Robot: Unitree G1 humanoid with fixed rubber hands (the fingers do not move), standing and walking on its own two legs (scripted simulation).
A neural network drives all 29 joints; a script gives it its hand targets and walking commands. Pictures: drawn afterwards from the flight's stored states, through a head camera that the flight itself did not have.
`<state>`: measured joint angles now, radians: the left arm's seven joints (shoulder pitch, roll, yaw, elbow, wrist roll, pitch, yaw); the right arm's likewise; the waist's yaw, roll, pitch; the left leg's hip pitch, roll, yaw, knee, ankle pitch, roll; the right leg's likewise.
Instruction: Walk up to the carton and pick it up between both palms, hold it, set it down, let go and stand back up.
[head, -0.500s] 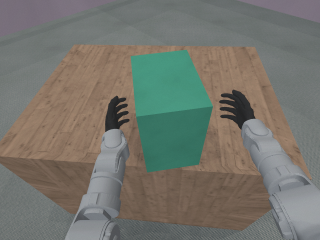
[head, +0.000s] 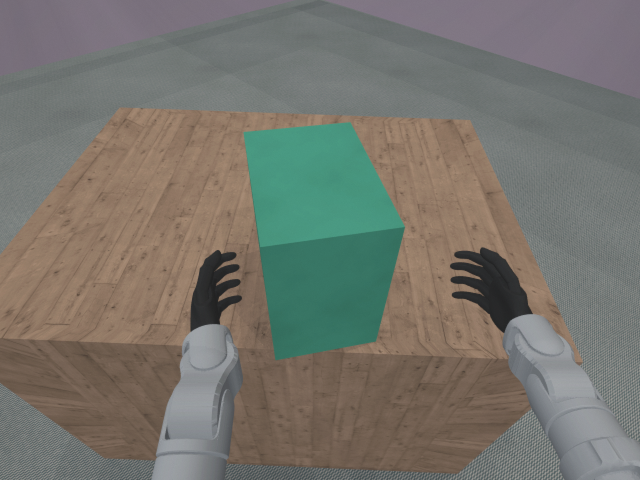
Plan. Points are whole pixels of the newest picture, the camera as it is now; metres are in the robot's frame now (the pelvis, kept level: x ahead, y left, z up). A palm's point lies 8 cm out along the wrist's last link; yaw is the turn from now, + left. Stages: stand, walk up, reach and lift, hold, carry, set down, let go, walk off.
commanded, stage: set down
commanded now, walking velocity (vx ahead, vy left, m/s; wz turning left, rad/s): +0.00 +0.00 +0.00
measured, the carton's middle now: (312, 241) +0.45 +0.07 +0.05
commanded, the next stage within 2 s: none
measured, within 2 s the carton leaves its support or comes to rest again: neither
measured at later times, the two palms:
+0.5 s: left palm (195, 367) +0.22 +0.18 +0.07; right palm (536, 367) +0.26 -0.21 +0.05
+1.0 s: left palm (193, 400) +0.19 +0.17 +0.05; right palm (549, 413) +0.22 -0.22 +0.04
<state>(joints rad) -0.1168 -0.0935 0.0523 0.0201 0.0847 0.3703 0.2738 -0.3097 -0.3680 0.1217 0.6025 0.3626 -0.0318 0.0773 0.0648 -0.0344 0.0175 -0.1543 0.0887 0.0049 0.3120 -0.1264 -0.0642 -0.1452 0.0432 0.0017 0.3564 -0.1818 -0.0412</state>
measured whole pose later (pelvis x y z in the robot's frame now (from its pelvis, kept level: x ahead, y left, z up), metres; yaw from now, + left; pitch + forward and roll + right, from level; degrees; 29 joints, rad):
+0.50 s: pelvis +0.00 +0.00 +0.00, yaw +0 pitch -4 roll +1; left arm 0.21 -0.06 -0.03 -0.26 0.04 0.33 0.29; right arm 0.05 -0.36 0.06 0.27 0.33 -0.06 0.09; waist 0.06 -0.04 0.04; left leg -0.09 0.08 0.02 0.27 -0.12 -0.06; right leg -0.10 0.04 0.01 0.36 -0.19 -0.05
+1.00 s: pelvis +0.00 +0.00 +0.00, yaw -2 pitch -6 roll +1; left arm 0.30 -0.05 -0.07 -0.22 0.03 0.30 0.28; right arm 0.22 -0.36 0.03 0.15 0.30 -0.01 0.11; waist 0.07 -0.03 0.06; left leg -0.04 0.08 0.04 0.25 -0.11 -0.06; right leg -0.07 0.04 0.03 0.35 -0.18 -0.04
